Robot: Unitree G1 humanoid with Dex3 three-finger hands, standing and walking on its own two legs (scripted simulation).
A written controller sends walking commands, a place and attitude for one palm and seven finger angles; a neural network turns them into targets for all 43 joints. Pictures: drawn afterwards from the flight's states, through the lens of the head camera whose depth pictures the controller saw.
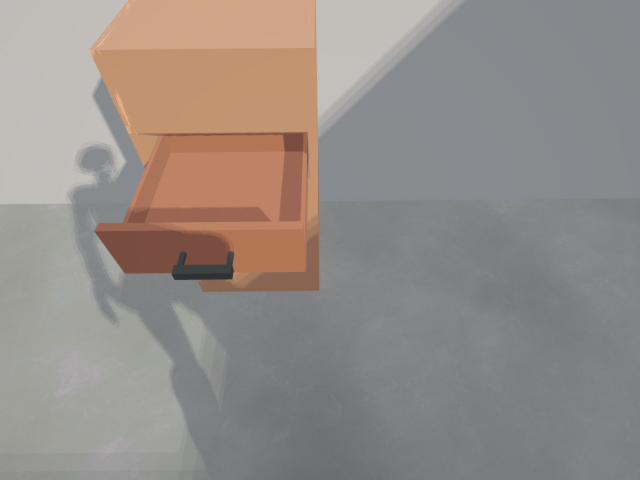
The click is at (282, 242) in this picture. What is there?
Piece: drawer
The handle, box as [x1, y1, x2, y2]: [171, 251, 233, 279]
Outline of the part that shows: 233,252 228,251 227,261 223,265 184,265 183,263 186,254 185,252 180,252 177,264 173,266 171,273 174,279 232,278 233,269 231,265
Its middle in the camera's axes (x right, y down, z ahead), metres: -0.23 +0.05 +0.76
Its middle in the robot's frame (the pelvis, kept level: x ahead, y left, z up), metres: +0.50 +0.26 -0.15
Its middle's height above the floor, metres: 0.64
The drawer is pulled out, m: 0.29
